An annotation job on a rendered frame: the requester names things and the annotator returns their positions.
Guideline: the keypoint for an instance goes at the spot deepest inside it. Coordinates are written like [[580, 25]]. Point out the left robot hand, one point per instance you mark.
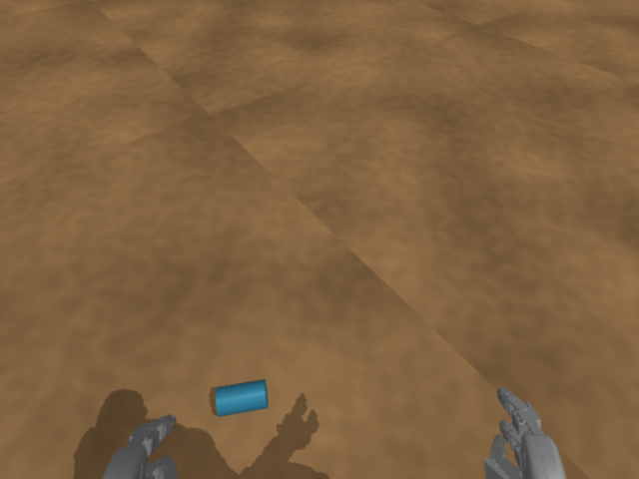
[[130, 462]]

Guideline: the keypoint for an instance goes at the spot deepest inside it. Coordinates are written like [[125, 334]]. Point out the can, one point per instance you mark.
[[243, 397]]

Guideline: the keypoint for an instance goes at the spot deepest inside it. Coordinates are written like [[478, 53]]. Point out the right robot hand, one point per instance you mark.
[[535, 453]]

